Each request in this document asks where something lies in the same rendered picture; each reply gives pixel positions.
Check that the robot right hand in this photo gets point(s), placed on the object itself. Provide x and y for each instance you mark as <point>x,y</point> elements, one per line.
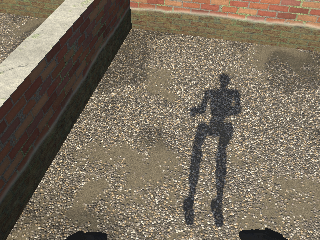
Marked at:
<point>257,234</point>

